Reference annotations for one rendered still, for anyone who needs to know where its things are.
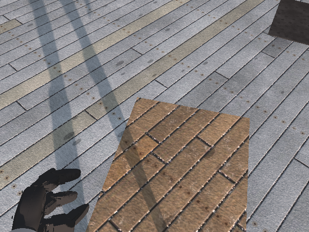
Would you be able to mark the left robot hand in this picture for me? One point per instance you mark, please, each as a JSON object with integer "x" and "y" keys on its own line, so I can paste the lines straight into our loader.
{"x": 38, "y": 201}

